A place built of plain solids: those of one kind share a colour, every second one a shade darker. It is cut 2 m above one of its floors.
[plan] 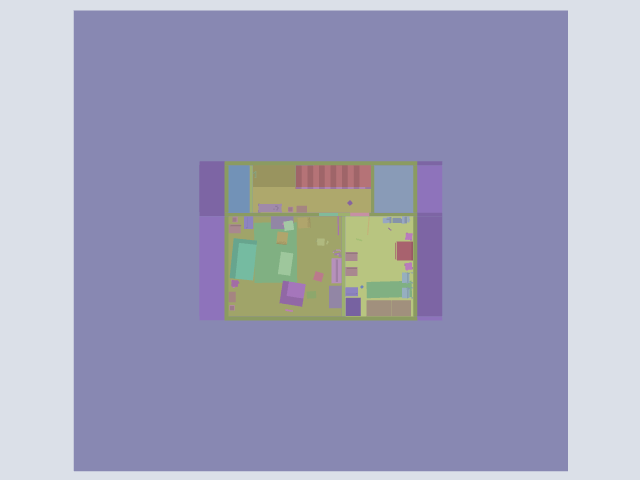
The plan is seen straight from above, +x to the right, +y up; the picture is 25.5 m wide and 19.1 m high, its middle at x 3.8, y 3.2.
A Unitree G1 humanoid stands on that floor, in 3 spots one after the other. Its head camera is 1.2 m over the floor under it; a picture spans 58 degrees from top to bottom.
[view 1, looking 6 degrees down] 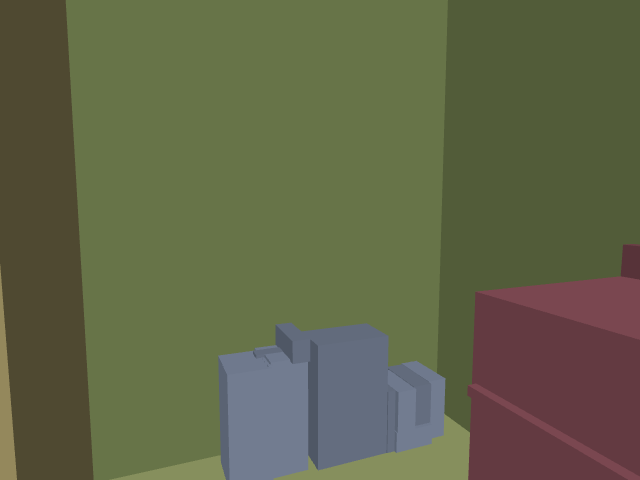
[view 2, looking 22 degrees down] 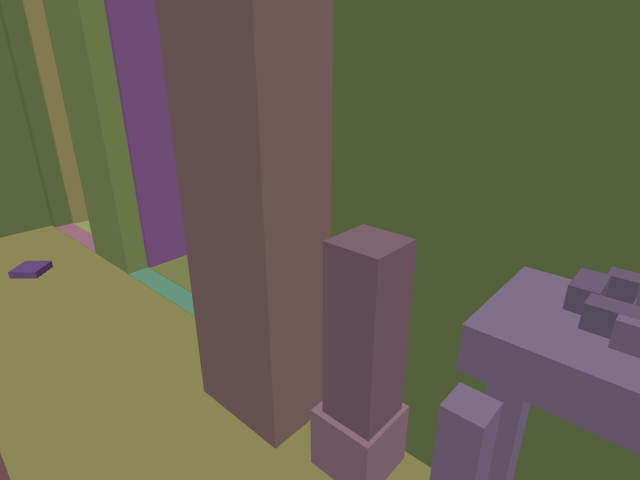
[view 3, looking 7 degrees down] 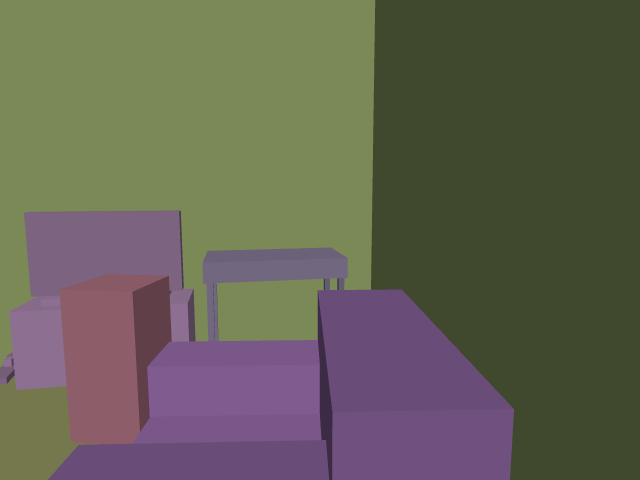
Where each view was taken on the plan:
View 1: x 6.03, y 2.23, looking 68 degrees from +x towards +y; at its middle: wall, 2.09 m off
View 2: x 2.02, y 5.28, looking -48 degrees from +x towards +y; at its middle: billy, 1.35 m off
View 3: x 1.52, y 1.18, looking -11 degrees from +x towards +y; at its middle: wall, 3.23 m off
